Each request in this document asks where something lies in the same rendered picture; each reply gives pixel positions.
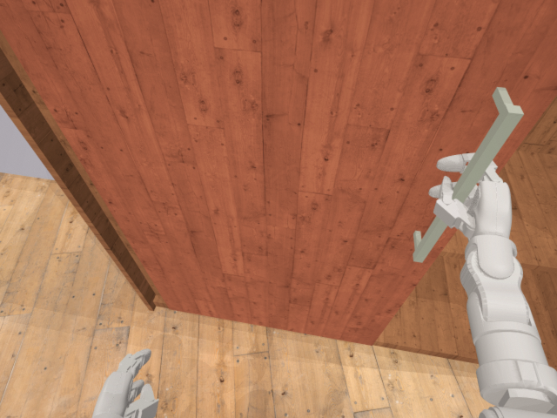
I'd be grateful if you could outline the handle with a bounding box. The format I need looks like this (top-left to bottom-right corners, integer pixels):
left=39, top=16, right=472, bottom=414
left=413, top=87, right=524, bottom=263

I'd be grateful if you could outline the robot right hand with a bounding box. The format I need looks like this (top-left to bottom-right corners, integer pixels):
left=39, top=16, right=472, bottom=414
left=428, top=153, right=512, bottom=242

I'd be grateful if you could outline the robot left hand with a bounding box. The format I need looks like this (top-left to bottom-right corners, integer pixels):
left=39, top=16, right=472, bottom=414
left=92, top=348, right=159, bottom=418

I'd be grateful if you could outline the robot right forearm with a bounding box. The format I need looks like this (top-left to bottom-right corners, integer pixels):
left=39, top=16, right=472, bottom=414
left=460, top=234, right=557, bottom=415

